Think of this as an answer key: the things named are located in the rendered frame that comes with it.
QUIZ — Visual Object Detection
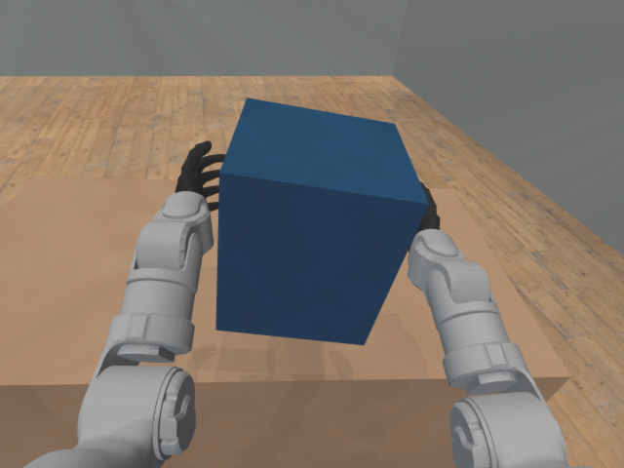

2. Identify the left robot upper arm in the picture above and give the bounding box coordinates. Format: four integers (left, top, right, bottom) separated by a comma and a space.
23, 366, 196, 468

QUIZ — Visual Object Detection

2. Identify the pedestal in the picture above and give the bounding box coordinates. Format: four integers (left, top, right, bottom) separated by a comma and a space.
0, 175, 571, 468

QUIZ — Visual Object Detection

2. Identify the left robot forearm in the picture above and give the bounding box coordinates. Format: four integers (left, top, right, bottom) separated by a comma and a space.
77, 191, 214, 442

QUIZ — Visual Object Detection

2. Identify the left robot hand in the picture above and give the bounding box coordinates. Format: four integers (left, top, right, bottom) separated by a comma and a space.
175, 140, 225, 212

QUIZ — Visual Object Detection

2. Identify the right robot upper arm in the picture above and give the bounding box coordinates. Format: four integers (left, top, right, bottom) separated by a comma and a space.
449, 391, 594, 468

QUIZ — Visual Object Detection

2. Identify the right robot hand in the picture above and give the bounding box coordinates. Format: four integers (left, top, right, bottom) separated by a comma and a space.
409, 182, 440, 252

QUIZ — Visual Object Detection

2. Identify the right robot forearm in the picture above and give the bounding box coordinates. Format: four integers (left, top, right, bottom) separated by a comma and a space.
407, 229, 568, 463

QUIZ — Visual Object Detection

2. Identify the carton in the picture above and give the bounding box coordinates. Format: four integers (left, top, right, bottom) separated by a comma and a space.
215, 97, 429, 345

